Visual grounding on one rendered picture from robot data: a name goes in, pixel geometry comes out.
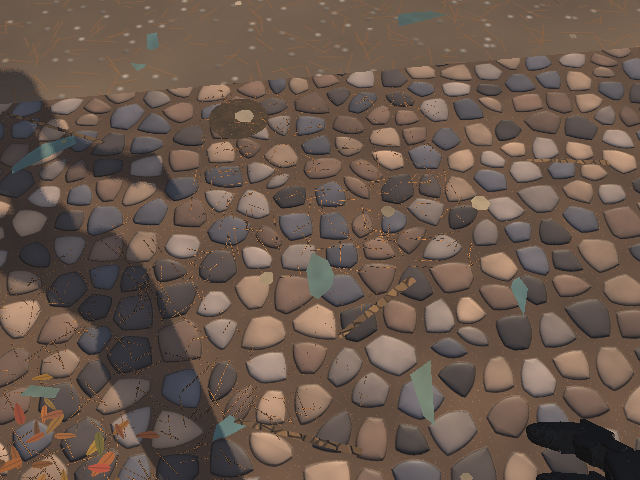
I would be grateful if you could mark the right robot hand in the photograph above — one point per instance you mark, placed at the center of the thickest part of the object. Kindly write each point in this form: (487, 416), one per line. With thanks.
(590, 443)

